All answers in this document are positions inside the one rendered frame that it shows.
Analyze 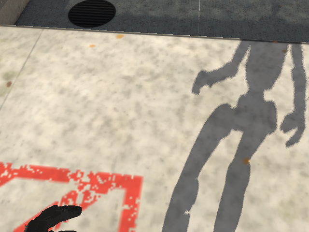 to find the left robot hand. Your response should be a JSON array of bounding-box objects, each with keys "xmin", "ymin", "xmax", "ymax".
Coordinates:
[{"xmin": 23, "ymin": 205, "xmax": 82, "ymax": 232}]

